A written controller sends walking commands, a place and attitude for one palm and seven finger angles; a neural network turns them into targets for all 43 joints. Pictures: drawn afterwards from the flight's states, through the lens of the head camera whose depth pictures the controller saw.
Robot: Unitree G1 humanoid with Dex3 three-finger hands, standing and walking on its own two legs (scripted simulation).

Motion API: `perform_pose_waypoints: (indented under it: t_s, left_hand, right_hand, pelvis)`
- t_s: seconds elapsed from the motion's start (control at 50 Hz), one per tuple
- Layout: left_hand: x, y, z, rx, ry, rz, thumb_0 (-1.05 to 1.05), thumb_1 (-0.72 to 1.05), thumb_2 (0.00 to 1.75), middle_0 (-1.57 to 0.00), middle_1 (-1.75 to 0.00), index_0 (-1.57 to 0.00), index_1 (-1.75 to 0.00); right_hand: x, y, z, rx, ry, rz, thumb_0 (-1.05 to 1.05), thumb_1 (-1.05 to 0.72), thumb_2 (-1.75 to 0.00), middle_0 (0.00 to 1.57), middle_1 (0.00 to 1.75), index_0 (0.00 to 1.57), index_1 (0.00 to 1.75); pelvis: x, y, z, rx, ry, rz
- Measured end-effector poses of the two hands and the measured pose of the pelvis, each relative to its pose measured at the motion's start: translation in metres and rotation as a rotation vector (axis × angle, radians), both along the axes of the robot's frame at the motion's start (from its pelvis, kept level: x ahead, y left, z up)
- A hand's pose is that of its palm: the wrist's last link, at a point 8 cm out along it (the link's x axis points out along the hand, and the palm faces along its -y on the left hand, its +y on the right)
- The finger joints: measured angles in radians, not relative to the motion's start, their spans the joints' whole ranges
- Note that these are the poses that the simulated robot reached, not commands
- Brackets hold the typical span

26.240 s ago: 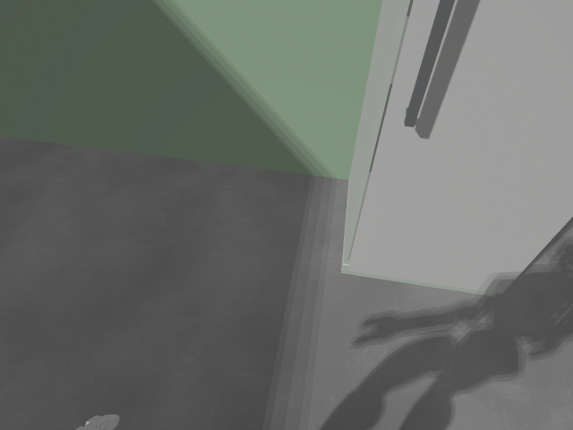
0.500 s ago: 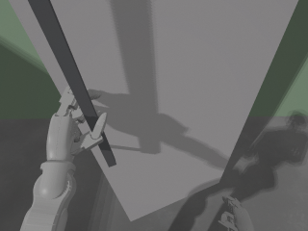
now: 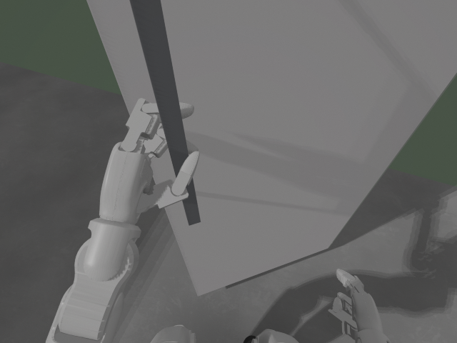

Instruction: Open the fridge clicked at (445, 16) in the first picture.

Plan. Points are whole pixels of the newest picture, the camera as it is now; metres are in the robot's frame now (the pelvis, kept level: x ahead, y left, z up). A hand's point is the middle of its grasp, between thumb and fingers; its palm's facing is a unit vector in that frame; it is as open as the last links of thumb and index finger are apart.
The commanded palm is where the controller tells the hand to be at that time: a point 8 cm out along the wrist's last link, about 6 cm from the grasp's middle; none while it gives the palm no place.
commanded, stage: walk backward, drawing the door open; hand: left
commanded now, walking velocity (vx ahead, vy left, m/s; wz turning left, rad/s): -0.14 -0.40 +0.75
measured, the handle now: (164, 96) +0.33 +0.07 +0.28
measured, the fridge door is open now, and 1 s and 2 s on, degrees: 41 77 77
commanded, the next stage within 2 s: stop walking and hold the door back in 0.98 s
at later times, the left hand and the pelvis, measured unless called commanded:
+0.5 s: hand (276, 292) +0.15 -0.04 +0.19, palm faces +0.27 -0.95 -0.18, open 7.8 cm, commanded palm +0.11 +0.00 +0.21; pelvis -0.07 -0.21 -0.02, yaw +24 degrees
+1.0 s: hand out of the picture +0.06 -0.19 +0.20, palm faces +0.72 -0.67 -0.16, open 7.3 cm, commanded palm +0.00 -0.17 +0.19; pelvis -0.03 -0.46 +0.00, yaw +46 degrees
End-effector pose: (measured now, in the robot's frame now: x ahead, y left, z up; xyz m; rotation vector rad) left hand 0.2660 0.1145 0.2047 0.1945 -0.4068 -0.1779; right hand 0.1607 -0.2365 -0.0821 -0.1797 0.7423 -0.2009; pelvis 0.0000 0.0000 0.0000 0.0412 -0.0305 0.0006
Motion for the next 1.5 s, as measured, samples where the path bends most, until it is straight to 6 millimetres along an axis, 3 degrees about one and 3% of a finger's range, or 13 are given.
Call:
perform_pose_waypoints:
  t_s: [0.08, 0.26, 0.4, 0.5, 0.6, 0.68, 0.8, 0.92, 1.02, 1.1, 1.2, 1.36, 1.5]
  left_hand:
    - [-0.024, -0.011, -0.006, 0.014, -0.061, 0.03, -0.12, 0.63, 0.76, -0.41, -1.38, -0.1, -1.03]
    - [-0.077, -0.049, -0.006, 0.003, -0.051, 0.243, -0.12, 0.59, 0.84, -0.42, -1.37, -0.11, -1.08]
    - [-0.12, -0.084, -0.004, -0.044, -0.014, 0.347, -0.1, 0.57, 0.86, -0.43, -1.38, -0.14, -1.13]
    - [-0.146, -0.109, -0.01, -0.035, -0.091, 0.394, -0.13, 0.57, 0.84, -0.44, -1.39, -0.12, -1.12]
    - [-0.171, -0.139, -0.008, -0.046, -0.062, 0.528, -0.12, 0.59, 0.83, -0.46, -1.4, -0.13, -1.16]
    - [-0.191, -0.168, -0.008, -0.048, -0.067, 0.668, -0.12, 0.59, 0.83, -0.46, -1.4, -0.14, -1.19]
    - [-0.222, -0.209, -0.005, -0.078, -0.036, 0.763, -0.09, 0.59, 0.81, -0.46, -1.4, -0.17, -1.24]
    - [-0.247, -0.251, -0.011, -0.032, -0.117, 0.827, -0.12, 0.59, 0.79, -0.48, -1.4, -0.14, -1.23]
    - [-0.265, -0.29, -0.007, -0.045, -0.066, 0.98, -0.1, 0.6, 0.8, -0.48, -1.4, -0.16, -1.25]
    - [-0.276, -0.325, -0.007, -0.027, -0.073, 1.121, -0.1, 0.6, 0.81, -0.47, -1.4, -0.16, -1.26]
    - [-0.287, -0.356, -0.005, -0.029, -0.049, 1.21, -0.11, 0.58, 0.82, -0.47, -1.4, -0.21, -1.3]
    - [-0.288, -0.365, -0.002, -0.056, -0.016, 1.27, -0.1, 0.56, 0.83, -0.46, -1.4, -0.31, -1.35]
    - [-0.283, -0.359, 0.003, -0.043, 0.076, 1.307, -0.1, 0.6, 0.83, -0.46, -1.4, -0.33, -1.37]
  right_hand:
    - [0.009, -0.02, -0.003, -0.047, -0.077, 0.078, 0.01, -0.9, -0.9, 0.2, 0.3, 0.2, 0.3]
    - [0.017, -0.052, -0.025, 0.081, 0.02, 0.302, 0.01, -0.9, -0.9, 0.2, 0.3, 0.2, 0.3]
    - [0.027, -0.086, -0.005, 0.042, 0.006, 0.391, 0.01, -0.9, -0.9, 0.2, 0.3, 0.2, 0.3]
    - [0.036, -0.107, -0.005, 0.003, -0.066, 0.477, 0.01, -0.9, -0.9, 0.2, 0.3, 0.2, 0.3]
    - [0.036, -0.135, -0.004, 0.028, 0.005, 0.604, 0.01, -0.9, -0.9, 0.2, 0.3, 0.2, 0.3]
    - [0.051, -0.162, -0.013, 0.067, 0.013, 0.658, 0.01, -0.9, -0.9, 0.2, 0.3, 0.21, 0.3]
    - [0.063, -0.203, 0.003, 0.019, 0.006, 0.69, 0.01, -0.9, -0.9, 0.2, 0.3, 0.2, 0.3]
    - [0.074, -0.233, 0.0, -0.031, -0.041, 0.783, 0.01, -0.9, -0.9, 0.2, 0.3, 0.2, 0.3]
    - [0.079, -0.258, 0.001, -0.008, 0.044, 0.913, 0.01, -0.9, -0.9, 0.2, 0.3, 0.2, 0.3]
    - [0.103, -0.274, -0.009, 0.037, 0.039, 0.966, 0.01, -0.9, -0.9, 0.2, 0.3, 0.21, 0.3]
    - [0.125, -0.297, 0.0, -0.007, 0.016, 1.005, 0.01, -0.9, -0.9, 0.2, 0.3, 0.2, 0.3]
    - [0.135, -0.325, 0.026, -0.065, -0.061, 1.087, 0.01, -0.9, -0.9, 0.2, 0.3, 0.2, 0.3]
    - [0.108, -0.37, 0.022, -0.004, -0.05, 1.064, 0.01, -0.9, -0.9, 0.2, 0.3, 0.2, 0.3]
  pelvis:
    - [-0.019, -0.021, -0.018, -0.028, 0.016, 0.069]
    - [-0.043, -0.118, -0.016, -0.043, -0.007, 0.192]
    - [-0.056, -0.173, -0.002, -0.001, -0.017, 0.353]
    - [-0.066, -0.211, -0.019, -0.015, -0.015, 0.416]
    - [-0.064, -0.27, -0.009, -0.041, -0.042, 0.491]
    - [-0.057, -0.315, -0.014, -0.035, -0.032, 0.532]
    - [-0.056, -0.365, -0.003, -0.003, -0.04, 0.665]
    - [-0.052, -0.416, -0.018, -0.02, -0.051, 0.74]
    - [-0.028, -0.467, -0.003, -0.064, -0.068, 0.818]
    - [-0.008, -0.505, -0.011, -0.042, -0.042, 0.848]
    - [0.0, -0.539, -0.001, -0.008, -0.039, 0.947]
    - [-0.009, -0.586, 0.006, 0.014, -0.014, 1.01]
    - [-0.029, -0.63, 0.004, -0.005, -0.067, 1.015]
